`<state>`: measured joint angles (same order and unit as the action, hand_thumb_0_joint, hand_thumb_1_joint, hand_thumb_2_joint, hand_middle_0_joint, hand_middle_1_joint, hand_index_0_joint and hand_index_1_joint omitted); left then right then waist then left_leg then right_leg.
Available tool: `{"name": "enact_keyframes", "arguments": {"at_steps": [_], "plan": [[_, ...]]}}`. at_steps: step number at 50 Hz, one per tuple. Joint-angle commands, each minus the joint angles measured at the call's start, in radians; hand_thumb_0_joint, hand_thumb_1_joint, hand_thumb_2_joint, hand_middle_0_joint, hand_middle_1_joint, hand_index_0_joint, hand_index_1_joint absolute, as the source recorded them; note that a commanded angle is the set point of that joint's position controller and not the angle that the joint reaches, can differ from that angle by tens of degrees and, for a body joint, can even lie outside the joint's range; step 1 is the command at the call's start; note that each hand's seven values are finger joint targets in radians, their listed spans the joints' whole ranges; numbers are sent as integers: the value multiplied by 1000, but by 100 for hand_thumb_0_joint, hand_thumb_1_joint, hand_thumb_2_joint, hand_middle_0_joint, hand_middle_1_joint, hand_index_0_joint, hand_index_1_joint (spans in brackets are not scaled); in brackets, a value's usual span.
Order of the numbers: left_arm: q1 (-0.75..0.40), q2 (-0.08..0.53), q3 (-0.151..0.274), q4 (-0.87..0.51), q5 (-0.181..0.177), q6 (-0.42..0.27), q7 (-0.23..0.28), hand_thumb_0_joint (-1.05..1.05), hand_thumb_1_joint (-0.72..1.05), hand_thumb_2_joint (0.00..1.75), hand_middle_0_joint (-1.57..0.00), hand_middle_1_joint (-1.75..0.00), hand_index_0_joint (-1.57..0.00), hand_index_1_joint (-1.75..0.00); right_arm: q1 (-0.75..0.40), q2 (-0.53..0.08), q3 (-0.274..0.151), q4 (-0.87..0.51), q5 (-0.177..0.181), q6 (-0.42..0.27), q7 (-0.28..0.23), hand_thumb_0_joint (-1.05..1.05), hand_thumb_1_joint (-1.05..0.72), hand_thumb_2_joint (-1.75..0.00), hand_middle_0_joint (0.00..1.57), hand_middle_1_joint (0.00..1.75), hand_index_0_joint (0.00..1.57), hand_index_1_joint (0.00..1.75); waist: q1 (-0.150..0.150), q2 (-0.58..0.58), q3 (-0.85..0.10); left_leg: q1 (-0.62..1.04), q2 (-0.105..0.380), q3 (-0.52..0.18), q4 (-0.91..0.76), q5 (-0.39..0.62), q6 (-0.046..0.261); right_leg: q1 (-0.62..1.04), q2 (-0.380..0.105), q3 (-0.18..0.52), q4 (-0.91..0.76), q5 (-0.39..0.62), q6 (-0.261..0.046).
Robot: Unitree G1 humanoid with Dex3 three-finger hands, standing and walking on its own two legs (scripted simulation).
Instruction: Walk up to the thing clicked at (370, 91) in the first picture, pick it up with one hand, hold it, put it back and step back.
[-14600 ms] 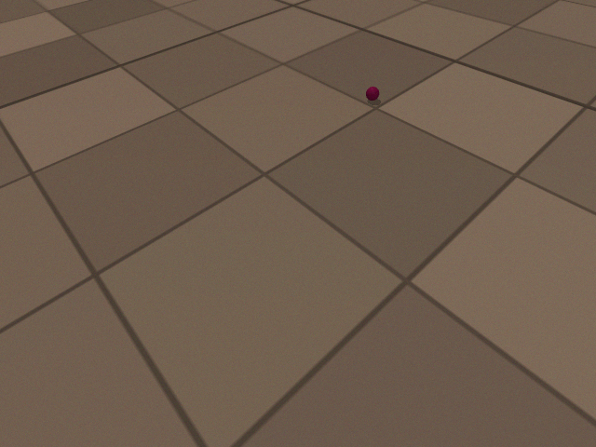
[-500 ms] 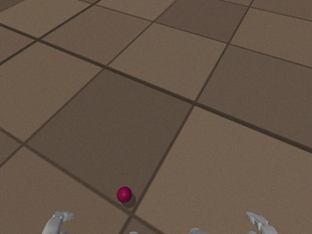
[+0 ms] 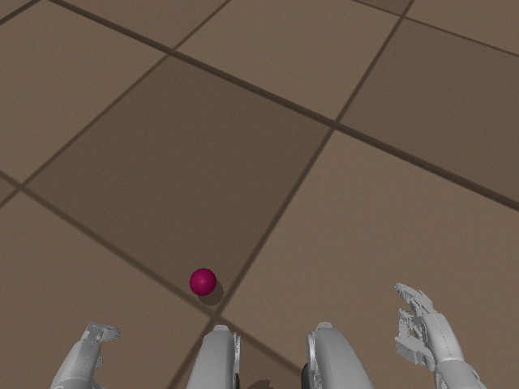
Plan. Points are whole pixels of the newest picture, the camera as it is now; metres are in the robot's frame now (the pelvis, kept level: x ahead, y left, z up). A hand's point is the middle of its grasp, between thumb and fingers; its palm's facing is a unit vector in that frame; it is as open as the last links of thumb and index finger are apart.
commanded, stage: rise first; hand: left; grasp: from above
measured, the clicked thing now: (203, 281) +0.41 +0.20 -0.59
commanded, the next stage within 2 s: approach in 1.90 s
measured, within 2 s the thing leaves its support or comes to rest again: neither
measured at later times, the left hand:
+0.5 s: hand (150, 318) +0.27 +0.28 -0.35, palm faces -0.47 -0.32 -0.82, open 13.9 cm
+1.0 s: hand (163, 298) +0.33 +0.28 -0.43, palm faces -0.47 -0.09 -0.88, open 14.1 cm
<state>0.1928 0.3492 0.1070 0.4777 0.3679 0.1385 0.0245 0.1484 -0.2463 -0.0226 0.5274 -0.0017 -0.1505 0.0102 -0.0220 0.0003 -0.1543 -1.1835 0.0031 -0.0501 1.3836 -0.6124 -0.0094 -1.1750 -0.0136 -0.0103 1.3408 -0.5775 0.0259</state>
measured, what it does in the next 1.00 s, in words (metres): lowers itself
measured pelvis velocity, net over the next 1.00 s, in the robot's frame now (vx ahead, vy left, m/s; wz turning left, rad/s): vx -0.07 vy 0.00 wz -0.06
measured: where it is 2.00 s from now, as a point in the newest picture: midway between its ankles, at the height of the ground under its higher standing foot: outside the picture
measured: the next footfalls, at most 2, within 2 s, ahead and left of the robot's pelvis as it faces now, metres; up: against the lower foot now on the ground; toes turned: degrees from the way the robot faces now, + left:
none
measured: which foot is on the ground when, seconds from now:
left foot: down 0.00-1.00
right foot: down 0.00-1.00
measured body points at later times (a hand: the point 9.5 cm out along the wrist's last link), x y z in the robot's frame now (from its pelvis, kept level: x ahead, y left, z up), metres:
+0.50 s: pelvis -0.07 -0.01 -0.20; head +0.14 +0.00 +0.20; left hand +0.29 +0.29 -0.30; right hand +0.08 -0.28 -0.34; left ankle +0.02 +0.12 -0.60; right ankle +0.03 -0.14 -0.60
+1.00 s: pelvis -0.07 +0.00 -0.26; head +0.14 +0.05 +0.13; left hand +0.35 +0.28 -0.38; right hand +0.02 -0.28 -0.38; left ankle +0.02 +0.12 -0.60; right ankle +0.03 -0.14 -0.60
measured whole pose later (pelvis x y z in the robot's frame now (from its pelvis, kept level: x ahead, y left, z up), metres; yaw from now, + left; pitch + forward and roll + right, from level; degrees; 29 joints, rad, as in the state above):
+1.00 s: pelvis -0.07 +0.00 -0.26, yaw -3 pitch +33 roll -6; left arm -0.68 0.60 0.08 1.20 1.17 -0.24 0.35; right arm 0.12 -0.27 -0.04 0.74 -0.09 -0.05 0.11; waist -0.12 0.00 -0.12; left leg -2.18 -0.04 -0.10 2.28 -0.68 -0.01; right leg -2.13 -0.01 -0.03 2.19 -0.65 0.04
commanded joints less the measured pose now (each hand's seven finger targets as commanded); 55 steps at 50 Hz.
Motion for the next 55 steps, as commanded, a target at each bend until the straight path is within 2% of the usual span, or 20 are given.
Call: {"name": "enact_keyframes", "arguments": {"at_steps": [1,4,5,9,11,13,14,17,19,23,26,29,31,33,34,36,38,41,47,55], "plan": [[-154,167,31,-67,107,-100,36,0,-54,99,-6,-106,-6,-106,0,-169,-78,-84,8,-69,-4,0,-86,-89,20,30,20,30,-34,85,-328,86,-6,-3,-60,224,8,-22,18,-19,19,181,-54],[-228,214,49,-1,174,-151,60,0,-52,99,-5,-107,-6,-106,-1,-183,-87,-57,8,-79,7,0,-85,-89,20,30,20,30,-16,75,-392,-4,-15,7,41,234,13,-102,19,-14,106,188,-55],[-243,249,73,22,199,-165,71,0,-53,99,-6,-107,-6,-107,-5,-188,-88,-50,7,-80,9,0,-85,-89,20,30,20,30,-2,89,-415,-31,-18,14,74,237,14,-123,20,-10,133,190,-56],[-345,276,61,56,282,-215,103,0,-53,99,-5,-107,-6,-107,2,-202,-98,-12,4,-74,25,0,-86,-89,20,30,20,30,1,98,-518,-113,-25,19,187,289,18,-200,21,-13,239,235,-59],[-386,309,76,105,322,-232,116,0,-53,100,-5,-106,-6,-106,6,-208,-103,12,1,-68,31,0,-86,-89,20,30,20,30,10,94,-552,-154,-26,22,245,308,20,-236,21,-18,288,245,-59],[-476,348,95,117,362,-248,133,0,-54,101,-6,-106,-5,-106,17,-209,-112,24,-3,-57,39,0,-87,-89,20,30,20,30,9,62,-583,-228,-30,36,301,258,28,-248,22,-13,308,219,-55],[-489,336,85,132,381,-253,141,0,-53,100,-5,-106,-6,-105,21,-209,-114,34,-6,-53,42,0,-87,-90,20,30,20,30,12,61,-601,-246,-30,40,324,253,29,-260,23,-14,326,215,-54],[-571,370,97,171,425,-271,156,0,-53,101,-6,-106,-6,-105,34,-216,-122,52,-11,-39,48,0,-88,-90,20,30,20,30,18,61,-653,-289,-30,41,376,223,29,-299,21,-22,376,182,-53],[-648,409,104,214,460,-283,165,0,-52,100,-6,-107,-6,-106,43,-217,-126,62,-14,-25,48,0,-88,-90,20,30,20,30,4,16,-640,-376,-35,50,409,150,36,-301,23,-22,381,127,-48],[-782,454,99,264,514,-316,179,0,-53,101,-5,-107,-6,-106,56,-218,-126,85,-22,-4,47,0,-89,-90,20,30,20,30,-6,27,-658,-440,-39,59,465,66,40,-363,26,-25,423,33,-47],[-857,467,80,333,550,-343,191,0,-54,102,-6,-105,-6,-105,66,-222,-121,97,-27,9,46,0,-89,-90,20,30,20,30,-32,31,-601,-496,-42,49,488,-10,44,-448,29,-40,453,-51,-49],[-921,480,62,377,588,-370,210,0,-55,103,-6,-103,-5,-104,69,-216,-117,105,-36,25,50,0,-89,-90,20,30,20,30,-42,54,-566,-546,-50,51,508,-77,45,-489,31,-42,472,-127,-52],[-952,508,72,403,616,-382,232,0,-56,104,-6,-102,-5,-103,72,-219,-112,107,-40,38,52,0,-89,-90,20,30,20,30,-37,69,-557,-548,-51,44,512,-105,44,-531,32,-52,490,-157,-55],[-971,480,39,460,639,-388,249,0,-55,104,-6,-101,-5,-102,73,-224,-106,120,-46,46,57,0,-89,-90,20,30,20,30,-60,91,-529,-543,-50,29,519,-118,43,-587,31,-67,518,-145,-56],[-984,499,57,464,657,-390,263,0,-55,105,-6,-101,-5,-102,82,-227,-105,126,-47,52,59,0,-89,-90,20,30,20,30,-54,102,-540,-537,-52,28,523,-98,40,-599,28,-75,532,-119,-58],[-1003,499,42,498,688,-390,284,0,-55,105,-6,-100,-5,-101,85,-233,-101,135,-52,60,64,0,-89,-90,20,30,20,30,-64,113,-524,-553,-54,28,540,-95,43,-628,27,-79,544,-113,-59],[-1029,524,55,496,716,-390,307,0,-54,104,-6,-99,-5,-100,91,-230,-98,141,-57,66,68,0,-89,-90,20,30,20,30,-52,146,-565,-524,-57,31,551,-50,39,-625,24,-84,567,-66,-63],[-1038,487,33,549,750,-381,328,0,-54,103,-6,-99,-5,-99,115,-241,-96,159,-66,72,78,0,-89,-90,20,30,20,30,-75,185,-584,-473,-50,13,562,41,31,-664,22,-102,615,25,-63],[-1108,490,23,595,805,-377,370,0,-53,102,-7,-98,-6,-98,130,-244,-100,176,-82,78,91,0,-89,-90,20,30,20,30,-90,217,-591,-471,-45,0,581,49,29,-708,18,-111,650,38,-62],[-1177,484,9,650,851,-384,413,0,-54,102,-8,-98,-7,-98,137,-240,-91,193,-98,79,103,0,-90,-90,20,30,20,30,-112,206,-586,-508,-45,7,626,54,35,-730,21,-115,673,46,-58]]}}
